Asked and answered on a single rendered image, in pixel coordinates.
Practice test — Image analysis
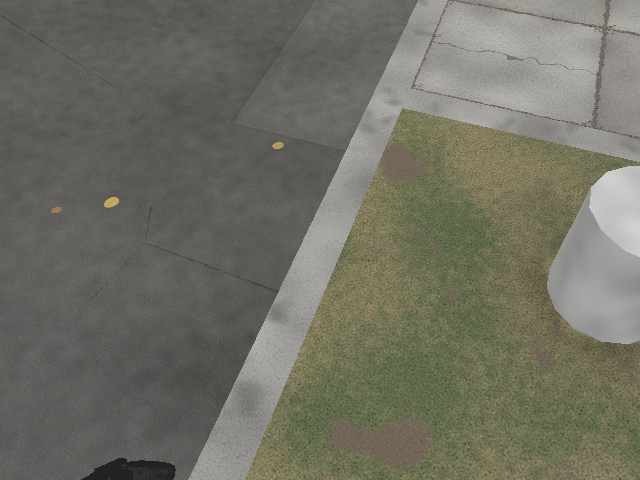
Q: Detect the left robot hand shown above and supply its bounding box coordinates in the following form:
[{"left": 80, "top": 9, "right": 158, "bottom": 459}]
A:
[{"left": 81, "top": 458, "right": 176, "bottom": 480}]

